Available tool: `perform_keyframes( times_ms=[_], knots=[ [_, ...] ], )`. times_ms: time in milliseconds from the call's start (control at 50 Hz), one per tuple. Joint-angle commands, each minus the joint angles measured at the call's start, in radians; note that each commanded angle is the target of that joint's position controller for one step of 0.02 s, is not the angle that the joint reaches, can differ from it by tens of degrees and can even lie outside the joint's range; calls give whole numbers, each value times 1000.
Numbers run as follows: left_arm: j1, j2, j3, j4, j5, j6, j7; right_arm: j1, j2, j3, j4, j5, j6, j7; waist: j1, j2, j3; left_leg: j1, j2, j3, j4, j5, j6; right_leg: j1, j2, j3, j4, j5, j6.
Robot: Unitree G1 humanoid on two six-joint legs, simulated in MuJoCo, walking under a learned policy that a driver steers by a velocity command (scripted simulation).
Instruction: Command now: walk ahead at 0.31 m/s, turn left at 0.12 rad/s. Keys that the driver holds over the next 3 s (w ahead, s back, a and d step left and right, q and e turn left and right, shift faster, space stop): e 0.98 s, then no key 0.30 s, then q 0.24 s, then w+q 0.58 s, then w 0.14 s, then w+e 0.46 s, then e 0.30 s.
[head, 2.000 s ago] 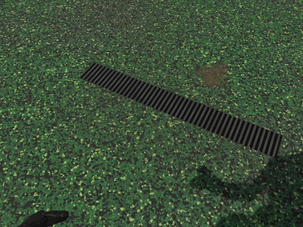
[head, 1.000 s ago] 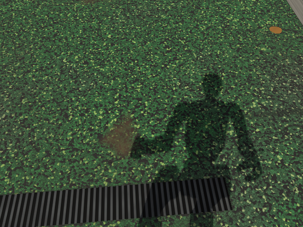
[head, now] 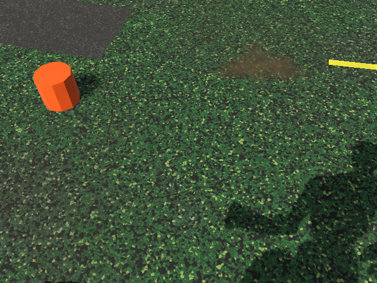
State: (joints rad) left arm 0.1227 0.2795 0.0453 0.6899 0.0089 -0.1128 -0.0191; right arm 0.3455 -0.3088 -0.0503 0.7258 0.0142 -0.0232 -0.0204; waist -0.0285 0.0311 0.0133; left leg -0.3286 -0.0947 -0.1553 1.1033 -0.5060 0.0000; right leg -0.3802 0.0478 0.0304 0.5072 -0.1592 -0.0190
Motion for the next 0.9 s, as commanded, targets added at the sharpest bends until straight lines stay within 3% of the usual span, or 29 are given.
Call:
perform_keyframes(
  times_ms=[20, 60, 100, 160, 220, 280, 300, 320, 340, 360, 380, 400, 420, 460, 520, 560, 620, 660, 680, 700, 720, 740, 760, 780, 800, 820, 900],
  knots=[
    [79, 85, 16, -16, -2, 10, -6, -64, -117, -30, -103, -31, -13, -2, 39, -83, -56, -311, 123, 29, 68, 39, -36, 313, -300, 321, -154, 564, -212],
    [57, 81, 11, 5, -3, 15, -7, -58, -50, -11, -104, -33, -13, 2, 8, -132, -62, -207, 131, 73, -118, 77, -53, 233, -234, 237, -167, 716, -200],
    [52, 139, 28, 22, -5, 30, 3, -65, -17, 3, -102, -31, -15, 0, 2, -158, -106, -100, 108, 106, -278, 137, -72, 198, -214, 197, -167, 791, -211],
    [78, 206, 53, 34, -24, 60, 19, -120, -51, -5, -105, -17, -4, -6, 25, -156, -137, -22, 68, 112, -399, 278, -73, 191, -215, 213, -168, 665, -201],
    [91, 201, 56, 42, -39, 83, 29, -195, -65, -13, -131, -15, 9, -8, 37, -153, -104, 0, 56, 85, -483, 302, -59, 170, -208, 272, -152, 444, -179],
    [58, 170, 51, 30, -45, 104, 44, -177, -78, -26, -132, -19, -6, -4, -6, -145, -82, 134, 75, 74, -708, 447, -15, 124, -154, 330, -84, 203, -115],
    [77, 129, 39, 22, -33, 105, 45, -151, -121, -37, -136, -32, -10, -10, -4, -90, -113, 243, 190, 8, -724, 553, 30, 60, -115, 309, -1, 60, -69],
    [143, 62, 21, 17, -8, 103, 42, -132, -180, -49, -149, -46, -1, -21, 29, 125, -163, 373, 401, -158, -701, 847, 128, -70, -3, 186, 219, -332, -8],
    [177, 101, 30, 6, -24, 103, 46, -108, -173, -54, -130, -58, 10, -12, 22, 260, -181, 349, 530, -333, -749, 857, 276, -182, 44, 71, 404, -547, 36],
    [196, 172, 53, 28, -24, 111, 50, -133, -127, -41, -138, -45, 8, -7, 23, 164, -146, 316, 499, -300, -764, 781, 289, -205, -8, 86, 563, -505, 67],
    [188, 191, 67, 41, -31, 125, 53, -178, -86, -31, -141, -39, 5, -6, 35, 115, -113, 287, 438, -203, -756, 732, 249, -226, -24, 86, 631, -439, 85],
    [198, 181, 71, 56, -34, 146, 61, -227, -71, -25, -149, -33, 5, -4, 50, 92, -94, 248, 393, -123, -759, 695, 217, -217, -39, 81, 655, -394, 104],
    [190, 170, 71, 49, -30, 159, 63, -255, -76, -27, -144, -29, 5, -3, 55, 98, -74, 209, 381, -81, -767, 702, 214, -211, -51, 70, 667, -345, 120],
    [160, 126, 60, 21, -31, 167, 59, -257, -88, -32, -128, -37, 9, -7, 51, 113, -57, 164, 344, 6, -789, 709, 218, -175, -55, 24, 609, -283, 136],
    [101, 97, 45, -25, -28, 165, 42, -244, -107, -44, -110, -34, 18, -17, 25, 127, -86, 200, 361, 57, -787, 711, 234, -128, -83, -4, 451, -239, 134],
    [77, 97, 40, -48, -27, 163, 29, -245, -132, -54, -101, -28, 24, -15, 14, 131, -106, 198, 380, 79, -782, 721, 237, -61, -90, -28, 353, -217, 117],
    [74, 123, 49, -68, -27, 169, 11, -236, -159, -64, -83, -12, 27, -7, 14, 137, -106, 209, 408, 89, -759, 687, 226, 4, -81, -60, 234, -194, 82],
    [108, 126, 56, -63, -26, 173, 2, -256, -165, -67, -73, 7, 26, -6, 49, 126, -97, 181, 401, 119, -702, 624, 180, 93, -64, -90, 75, -93, 38],
    [136, 137, 64, -54, -23, 173, 3, -236, -148, -65, -58, 14, 25, -5, 60, 104, -97, 137, 372, 153, -641, 542, 132, 175, -43, -88, -18, -15, 6],
    [163, 185, 81, -52, -20, 172, 13, -177, -110, -56, -34, 2, 23, -1, 56, -18, -95, 28, 313, 233, -500, 384, 46, 294, -92, 17, -108, 167, -40],
    [170, 314, 106, -83, -17, 170, 34, -164, -46, -33, -73, -58, 23, 6, 18, -356, -94, -259, 159, 321, -174, -116, -73, 431, -374, 400, -123, 546, -187],
    [182, 294, 96, -99, 22, 148, 22, -283, -84, -45, -103, -42, 21, -7, 109, -281, -126, -323, 95, 145, 6, -198, -77, 331, -441, 495, -162, 504, -334],
    [147, 266, 86, -95, 25, 127, 17, -298, -114, -56, -101, -18, 27, -13, 90, -191, -98, -335, 117, 101, 70, -123, -63, 305, -385, 409, -175, 419, -308],
    [91, 238, 81, -95, 6, 117, 21, -273, -118, -61, -86, -12, 31, -20, 57, -159, -72, -342, 129, 88, 59, -30, -53, 288, -327, 345, -172, 339, -251],
    [54, 206, 71, -100, -12, 117, 26, -256, -122, -66, -66, -20, 35, -29, 44, -136, -70, -342, 137, 79, 42, 28, -55, 287, -296, 319, -169, 295, -212],
    [30, 196, 63, -104, -20, 120, 32, -239, -123, -69, -61, -26, 37, -32, 29, -146, -71, -312, 129, 81, 49, 77, -65, 262, -273, 296, -169, 316, -202],
    [46, 182, 55, -108, -15, 126, 48, -224, -95, -65, -59, -14, 30, -25, 28, -154, -98, -280, 96, 79, -25, 162, -86, 283, -236, 294, -168, 301, -206]
  ],
)
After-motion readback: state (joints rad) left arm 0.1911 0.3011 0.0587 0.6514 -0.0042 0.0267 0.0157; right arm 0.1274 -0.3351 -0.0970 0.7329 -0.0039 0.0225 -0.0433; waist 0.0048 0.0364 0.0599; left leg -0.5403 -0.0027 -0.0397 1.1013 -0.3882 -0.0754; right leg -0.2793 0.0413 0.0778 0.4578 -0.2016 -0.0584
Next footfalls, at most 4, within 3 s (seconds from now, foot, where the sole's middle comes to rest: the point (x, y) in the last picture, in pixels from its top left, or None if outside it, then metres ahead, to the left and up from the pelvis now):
0.30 left None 0.21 0.11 -0.77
0.70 right None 0.09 -0.14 -0.77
1.20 left None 0.23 0.06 -0.77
1.88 left None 0.31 0.08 -0.77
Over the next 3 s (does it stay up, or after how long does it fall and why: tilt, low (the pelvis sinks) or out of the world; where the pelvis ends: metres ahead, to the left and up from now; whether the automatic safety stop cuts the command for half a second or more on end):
stays up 0.78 -0.07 0.00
